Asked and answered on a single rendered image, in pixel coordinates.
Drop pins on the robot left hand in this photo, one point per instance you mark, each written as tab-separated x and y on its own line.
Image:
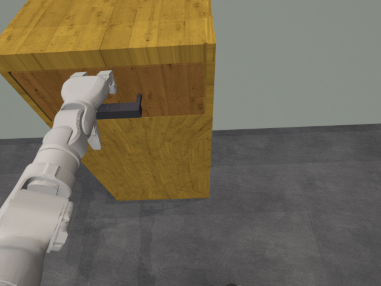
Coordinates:
92	90

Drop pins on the handle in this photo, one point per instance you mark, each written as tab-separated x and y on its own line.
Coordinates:
120	110

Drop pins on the drawer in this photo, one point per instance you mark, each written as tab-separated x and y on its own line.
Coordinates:
167	89

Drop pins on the left robot upper arm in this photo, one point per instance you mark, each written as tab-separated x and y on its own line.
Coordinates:
34	224

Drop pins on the cabinet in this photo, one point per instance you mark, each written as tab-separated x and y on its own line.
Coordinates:
147	158

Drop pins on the robot left forearm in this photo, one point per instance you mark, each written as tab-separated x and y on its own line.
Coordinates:
58	159

